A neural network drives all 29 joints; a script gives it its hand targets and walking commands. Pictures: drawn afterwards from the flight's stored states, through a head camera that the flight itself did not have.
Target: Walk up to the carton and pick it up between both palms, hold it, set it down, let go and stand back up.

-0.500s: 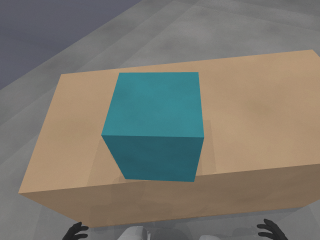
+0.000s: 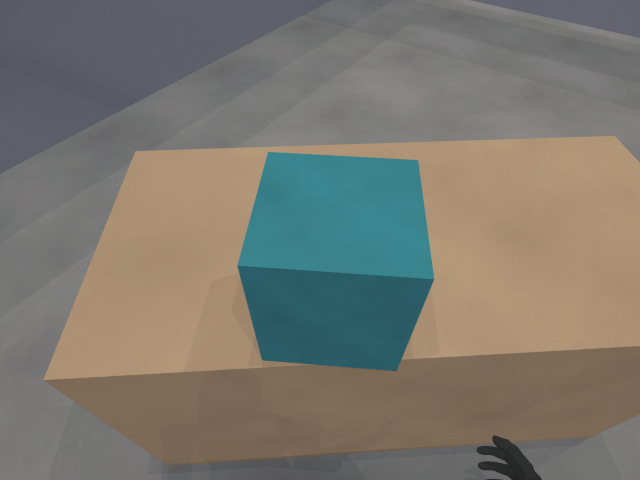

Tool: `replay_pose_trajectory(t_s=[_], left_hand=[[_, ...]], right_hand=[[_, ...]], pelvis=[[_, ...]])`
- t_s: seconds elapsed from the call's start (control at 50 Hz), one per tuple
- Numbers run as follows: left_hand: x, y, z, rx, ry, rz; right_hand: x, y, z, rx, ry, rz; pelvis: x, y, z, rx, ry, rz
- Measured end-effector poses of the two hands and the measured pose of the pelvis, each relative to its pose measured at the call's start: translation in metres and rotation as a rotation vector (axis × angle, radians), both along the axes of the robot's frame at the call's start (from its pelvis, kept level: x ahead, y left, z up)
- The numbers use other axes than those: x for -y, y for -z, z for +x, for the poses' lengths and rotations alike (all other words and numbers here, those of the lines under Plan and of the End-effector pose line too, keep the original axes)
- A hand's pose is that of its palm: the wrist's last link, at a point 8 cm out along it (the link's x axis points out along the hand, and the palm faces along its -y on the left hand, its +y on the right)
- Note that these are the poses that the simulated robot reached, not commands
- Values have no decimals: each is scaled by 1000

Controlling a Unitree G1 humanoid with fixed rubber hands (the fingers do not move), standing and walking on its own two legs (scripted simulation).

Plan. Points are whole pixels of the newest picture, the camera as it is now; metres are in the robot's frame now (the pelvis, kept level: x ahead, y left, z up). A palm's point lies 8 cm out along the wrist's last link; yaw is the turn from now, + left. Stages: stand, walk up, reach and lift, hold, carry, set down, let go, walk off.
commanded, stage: walk up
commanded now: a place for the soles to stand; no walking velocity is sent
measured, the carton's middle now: (335, 266) +0.40 +0.00 +0.01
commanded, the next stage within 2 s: none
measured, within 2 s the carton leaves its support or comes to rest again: neither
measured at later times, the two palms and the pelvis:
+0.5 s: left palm out of the picture +0.04 +0.32 -0.11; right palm out of the picture +0.12 -0.24 -0.10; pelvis +0.00 +0.04 -0.01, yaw -1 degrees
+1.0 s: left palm out of the picture +0.13 +0.38 -0.12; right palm out of the picture +0.00 -0.12 -0.11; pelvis +0.00 +0.14 +0.00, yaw -11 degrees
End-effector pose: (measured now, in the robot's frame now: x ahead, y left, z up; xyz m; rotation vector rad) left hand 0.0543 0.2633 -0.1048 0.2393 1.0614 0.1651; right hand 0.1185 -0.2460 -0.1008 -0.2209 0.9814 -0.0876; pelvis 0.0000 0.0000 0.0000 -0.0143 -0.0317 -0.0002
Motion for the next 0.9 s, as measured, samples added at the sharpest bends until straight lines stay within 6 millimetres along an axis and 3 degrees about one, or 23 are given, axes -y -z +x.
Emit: replay_pose_trajectory(t_s=[0.14,0.32,0.42,0.54,0.6,0.72,0.9], left_hand=[[-3,-5,3,-16,5,24],[-1,-7,27,34,25,28],[-20,-3,14,-8,31,83],[-75,9,-21,-128,12,116],[-106,23,-24,-168,12,108],[-130,15,9,-122,43,89],[-131,9,62,-51,164,37]], right_hand=[[9,7,-13,-59,7,-7],[16,7,-18,-81,7,-29],[14,6,-8,-87,-31,-79],[-24,2,7,-46,-33,-91],[-53,7,3,-18,-10,-77],[-94,7,-35,-66,88,-52],[-122,8,-89,-122,202,-65]], pelvis=[[2,-1,5,-10,-5,5],[2,0,11,-9,-7,5],[-14,4,7,-2,0,-2],[-57,10,3,4,21,-16],[-81,18,2,22,36,3],[-112,9,3,29,73,-24],[-134,2,5,22,140,-7]])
